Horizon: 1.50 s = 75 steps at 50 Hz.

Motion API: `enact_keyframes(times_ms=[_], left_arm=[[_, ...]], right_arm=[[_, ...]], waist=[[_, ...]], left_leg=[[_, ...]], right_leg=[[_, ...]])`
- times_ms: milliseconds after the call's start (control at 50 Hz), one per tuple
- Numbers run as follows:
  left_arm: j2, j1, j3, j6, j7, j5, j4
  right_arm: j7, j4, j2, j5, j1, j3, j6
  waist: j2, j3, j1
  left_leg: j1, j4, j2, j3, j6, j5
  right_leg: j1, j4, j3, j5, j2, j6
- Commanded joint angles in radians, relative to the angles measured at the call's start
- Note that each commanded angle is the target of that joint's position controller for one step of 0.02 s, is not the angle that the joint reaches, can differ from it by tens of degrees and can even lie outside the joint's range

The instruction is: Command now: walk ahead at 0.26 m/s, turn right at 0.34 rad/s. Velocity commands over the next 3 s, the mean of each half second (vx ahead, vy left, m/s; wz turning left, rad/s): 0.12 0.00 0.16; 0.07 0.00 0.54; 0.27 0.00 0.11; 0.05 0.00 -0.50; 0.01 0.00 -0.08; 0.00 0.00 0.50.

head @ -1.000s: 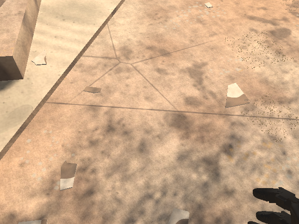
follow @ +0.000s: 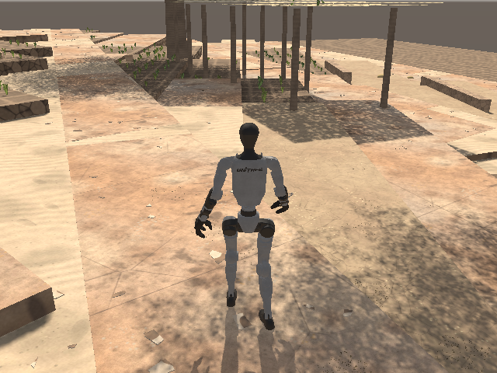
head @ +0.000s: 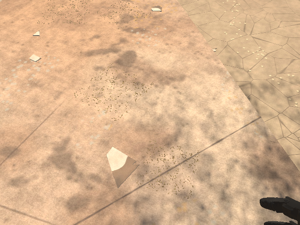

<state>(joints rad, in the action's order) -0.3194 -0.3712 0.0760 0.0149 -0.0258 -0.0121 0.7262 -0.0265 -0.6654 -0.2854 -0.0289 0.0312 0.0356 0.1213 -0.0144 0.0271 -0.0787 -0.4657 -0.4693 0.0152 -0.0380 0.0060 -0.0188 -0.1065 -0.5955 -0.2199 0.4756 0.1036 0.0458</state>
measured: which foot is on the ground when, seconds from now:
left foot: down 0.00-0.38, up 0.40-0.70, down 0.72-1.00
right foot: up 0.00-0.34, down 0.36-0.72, up 0.74-1.00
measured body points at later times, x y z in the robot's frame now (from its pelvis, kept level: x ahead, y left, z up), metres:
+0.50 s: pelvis +0.09 +0.00 +0.02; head +0.12 -0.01 +0.47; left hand +0.21 +0.29 -0.07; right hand +0.26 -0.27 -0.09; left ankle +0.08 +0.12 -0.66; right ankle +0.12 -0.12 -0.72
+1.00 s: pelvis +0.10 +0.05 +0.03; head +0.12 +0.09 +0.47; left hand +0.12 +0.38 -0.08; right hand +0.34 -0.15 -0.06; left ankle +0.07 +0.13 -0.72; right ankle +0.19 -0.09 -0.67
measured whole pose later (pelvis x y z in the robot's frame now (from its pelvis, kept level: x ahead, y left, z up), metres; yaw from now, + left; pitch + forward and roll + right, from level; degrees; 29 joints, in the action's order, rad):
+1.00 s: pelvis +0.10 +0.05 +0.03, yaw +26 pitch +2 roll -2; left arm -0.32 -0.14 0.09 0.02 -0.01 -0.01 0.73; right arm 0.02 -0.65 -0.30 0.01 0.24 0.06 -0.01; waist 0.01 0.02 0.02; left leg -0.24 -0.41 0.06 -0.12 0.07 -0.19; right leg -0.46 -0.82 -0.06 0.31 0.00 -0.07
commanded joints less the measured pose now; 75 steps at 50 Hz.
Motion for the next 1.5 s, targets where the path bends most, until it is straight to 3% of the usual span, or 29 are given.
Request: enact_keyframes(times_ms=[20,40,100,180,260,340,360,380,400,440,480,580,660,720,740,760,820,860,920,1080,1160,1180,1200,1220,1240,1280,1360,1420,1500], left_arm=[[-0.026,-0.196,-0.013,0.017,0.002,-0.002,-0.06],[-0.122,-0.175,0.007,0.008,0.001,-0.012,-0.034],[-0.113,0.05,0.01,-0.033,-0.012,0.015,-0.073],[-0.022,0.049,-0.016,-0.028,-0.015,0.025,-0.066],[-0.063,0.11,-0.003,-0.039,-0.019,0.015,-0.074],[-0.055,0.134,0.004,-0.023,-0.01,0.022,-0.085],[-0.091,0.114,0.013,-0.015,-0.013,0.029,-0.09],[-0.17,0.12,0.034,-0.018,-0.018,0.043,-0.093],[-0.167,0.125,0.039,-0.02,-0.014,0.054,-0.087],[-0.097,0.195,0.015,-0.006,-0.019,0.05,-0.116],[-0.082,0.258,0.012,0.003,-0.018,0.022,-0.119],[-0.117,0.241,0.03,-0.024,-0.021,0.023,-0.097],[-0.158,0.231,0.046,-0.027,-0.01,0.002,-0.078],[-0.118,0.185,0.038,-0.013,-0.001,-0.012,-0.039],[-0.05,0.175,0.016,-0.009,0.005,0.042,-0.07],[-0.06,0.289,0.015,-0.007,-0.005,0.041,-0.114],[-0.102,0.287,0.035,-0.018,-0.024,0.017,-0.083],[-0.107,0.255,0.04,-0.014,-0.018,0.021,-0.075],[-0.088,0.287,0.034,0.008,0.003,0.004,-0.082],[-0.076,0.328,0.023,0.077,0.039,-0.009,-0.088],[-0.065,0.205,0.023,0.1,0.044,-0.007,-0.041],[-0.073,0.151,0.024,0.103,0.039,0.0,-0.027],[-0.113,0.052,0.027,0.104,0.034,0.015,-0.01],[-0.221,0.01,0.048,0.097,0.044,0.042,0.014],[-0.176,0.054,0.038,0.097,0.051,0.022,0.002],[-0.107,0.106,0.013,0.089,0.047,0.007,-0.022],[-0.111,0.116,0.007,0.055,0.02,0.006,-0.013],[-0.17,0.087,0.03,0.02,0.001,-0.006,-0.006],[-0.159,0.093,0.035,-0.014,-0.014,-0.023,-0.02]], right_arm=[[0.001,0.001,-0.228,-0.01,0.262,0.072,-0.007],[-0.004,0.014,-0.168,0.023,0.248,0.059,-0.022],[-0.008,0.016,-0.059,0.017,0.077,0.009,-0.044],[0.0,-0.007,-0.13,0.017,0.056,0.034,-0.064],[0.013,-0.006,-0.188,0.043,0.078,0.059,-0.096],[0.03,-0.005,-0.16,0.059,0.063,0.054,-0.124],[0.033,-0.005,-0.134,0.055,0.083,0.047,-0.125],[0.033,0.012,-0.09,0.048,0.104,0.037,-0.122],[0.034,0.021,-0.098,0.05,0.101,0.039,-0.118],[0.034,-0.01,-0.172,0.049,0.158,0.076,-0.126],[0.042,-0.028,-0.145,0.049,0.193,0.077,-0.153],[0.017,0.04,-0.081,0.058,0.105,0.048,-0.166],[-0.004,0.07,-0.116,0.055,0.113,0.059,-0.174],[0.008,0.048,-0.158,0.044,0.21,0.084,-0.177],[0.029,0.068,-0.296,0.038,0.24,0.117,-0.174],[0.019,0.086,-0.3,0.005,0.248,0.109,-0.154],[0.023,0.08,-0.207,0.03,0.154,0.084,-0.12],[0.039,0.077,-0.178,0.053,0.153,0.072,-0.128],[0.051,0.083,-0.173,0.044,0.176,0.069,-0.123],[0.047,0.07,-0.212,0.051,0.218,0.082,-0.111],[0.041,0.063,-0.144,0.043,0.212,0.055,-0.111],[0.039,0.06,-0.103,0.037,0.218,0.04,-0.107],[0.037,0.067,-0.032,0.028,0.216,0.017,-0.101],[0.043,0.12,-0.047,0.046,0.208,0.022,-0.086],[0.049,0.11,-0.141,0.045,0.199,0.046,-0.075],[0.044,0.078,-0.157,0.027,0.182,0.055,-0.067],[0.032,0.087,-0.061,0.01,0.115,0.032,-0.057],[0.033,0.091,-0.055,0.027,0.067,0.029,-0.066],[0.028,0.097,-0.089,0.042,0.046,0.045,-0.076]], waist=[[-0.309,-0.436,0.072],[-0.17,-0.389,0.092],[-0.056,-0.117,0.067],[-0.142,-0.119,0.045],[-0.121,-0.144,0.072],[-0.113,-0.081,0.043],[-0.069,-0.097,0.039],[0.112,-0.095,0.073],[0.263,-0.082,0.062],[0.177,-0.081,0.078],[0.135,-0.062,0.097],[0.178,-0.088,0.049],[0.195,-0.102,0.051],[0.083,-0.113,0.099],[-0.237,-0.134,0.075],[-0.266,-0.158,0.144],[-0.075,-0.106,0.103],[-0.105,-0.123,0.085],[-0.138,-0.077,0.106],[-0.139,-0.031,0.124],[-0.114,-0.053,0.06],[-0.093,-0.067,0.038],[0.046,-0.091,0.013],[0.265,-0.033,0.045],[0.215,0.056,0.054],[0.14,0.049,0.063],[0.143,-0.039,0.063],[0.163,-0.071,0.048],[0.167,-0.069,0.062]], left_leg=[[0.795,-0.017,-0.465,-0.562,0.324,0.581],[0.716,0.039,-0.442,-0.591,0.301,0.306],[0.341,0.128,-0.281,-0.324,0.217,0.153],[0.214,0.139,-0.178,-0.195,0.213,0.351],[0.229,0.159,-0.207,-0.286,0.225,0.049],[0.124,0.126,-0.148,-0.328,0.161,-0.176],[0.071,0.066,-0.118,-0.311,0.119,-0.219],[-0.043,-0.067,-0.018,-0.183,0.057,-0.351],[-0.078,-0.254,0.067,-0.029,0.009,-0.486],[-0.115,-0.599,0.022,-0.05,-0.046,-0.567],[-0.153,-0.65,-0.006,-0.047,-0.082,-0.481],[-0.041,-0.417,-0.036,0.048,-0.107,-0.385],[0.076,-0.221,-0.026,0.098,-0.063,-0.336],[0.336,0.062,-0.01,0.055,0.027,-0.014],[0.522,0.075,-0.274,-0.306,0.144,0.401],[0.471,0.104,-0.419,-0.502,0.352,0.493],[0.417,0.107,-0.27,-0.313,0.249,0.267],[0.383,0.16,-0.211,-0.305,0.224,-0.049],[0.368,0.252,-0.194,-0.366,0.229,-0.428],[0.248,0.23,-0.17,-0.447,0.229,-0.487],[0.148,0.143,-0.123,-0.422,0.172,-0.522],[0.094,0.062,-0.089,-0.38,0.138,-0.535],[-0.004,-0.21,0.0,-0.252,0.082,-0.545],[-0.231,-0.414,0.087,-0.109,0.04,-0.594],[-0.325,-0.536,0.022,-0.103,0.02,-0.584],[-0.307,-0.575,-0.025,-0.073,-0.003,-0.444],[-0.109,-0.372,-0.013,0.004,-0.071,-0.322],[0.022,-0.236,0.039,0.022,-0.083,-0.219],[0.109,-0.073,0.05,-0.025,-0.065,-0.165]], right_leg=[[-0.439,-0.616,0.021,0.252,0.036,-0.066],[-0.496,-0.713,-0.014,0.199,-0.027,-0.084],[-0.449,-0.572,0.071,0.046,-0.129,-0.112],[-0.224,-0.205,0.166,-0.018,-0.11,-0.129],[-0.181,-0.086,0.155,-0.147,-0.087,-0.108],[-0.067,0.144,0.162,-0.281,-0.081,-0.052],[0.011,0.19,0.105,-0.314,-0.163,-0.018],[0.05,0.228,-0.032,-0.343,-0.308,0.063],[-0.004,0.299,-0.173,-0.43,-0.437,0.171],[-0.01,0.279,-0.13,-0.637,-0.461,0.214],[0.015,0.243,-0.003,-0.709,-0.402,0.164],[0.03,0.229,0.143,-0.739,-0.366,0.162],[0.028,0.188,0.156,-0.719,-0.409,0.153],[-0.122,-0.008,0.267,-0.489,-0.34,0.019],[-0.398,-0.314,0.368,-0.05,-0.216,-0.096],[-0.541,-0.523,0.231,0.238,-0.097,-0.127],[-0.562,-0.577,0.136,0.048,-0.149,-0.109],[-0.516,-0.515,0.146,-0.077,-0.144,-0.114],[-0.522,-0.332,0.154,-0.163,-0.124,-0.112],[-0.321,0.009,0.149,-0.179,-0.076,-0.089],[-0.065,0.159,0.193,-0.306,-0.091,-0.046],[0.026,0.178,0.155,-0.261,-0.135,-0.025],[0.125,0.264,-0.049,-0.106,-0.289,0.034],[0.15,0.397,-0.443,0.11,-0.444,0.182],[0.108,0.419,-0.515,0.117,-0.482,0.241],[0.099,0.376,-0.314,-0.169,-0.385,0.198],[0.04,0.308,-0.06,-0.808,-0.26,0.153],[-0.016,0.268,-0.035,-0.861,-0.238,0.138],[-0.027,0.227,-0.137,-0.687,-0.25,0.113]])
Next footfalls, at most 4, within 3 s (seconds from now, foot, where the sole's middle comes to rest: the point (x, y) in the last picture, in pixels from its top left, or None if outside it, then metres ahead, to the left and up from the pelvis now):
0.36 right None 0.16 -0.11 -0.76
0.72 left None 0.11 0.15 -0.76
1.18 right None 0.27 -0.02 -0.76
1.56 left None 0.30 0.26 -0.76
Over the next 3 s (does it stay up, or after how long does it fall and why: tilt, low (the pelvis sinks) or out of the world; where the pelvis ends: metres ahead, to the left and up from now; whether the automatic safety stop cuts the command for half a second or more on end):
stays up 0.30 0.05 0.02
